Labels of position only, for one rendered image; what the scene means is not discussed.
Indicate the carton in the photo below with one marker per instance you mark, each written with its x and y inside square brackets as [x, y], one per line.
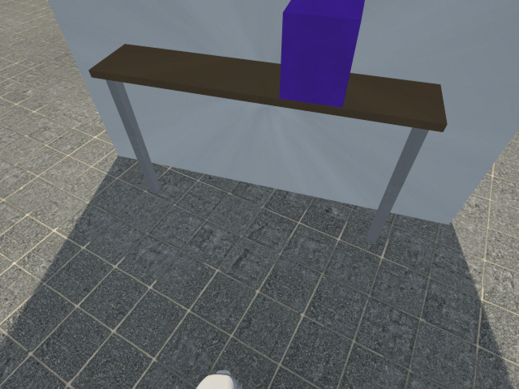
[317, 49]

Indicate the table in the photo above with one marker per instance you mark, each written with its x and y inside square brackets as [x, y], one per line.
[379, 99]

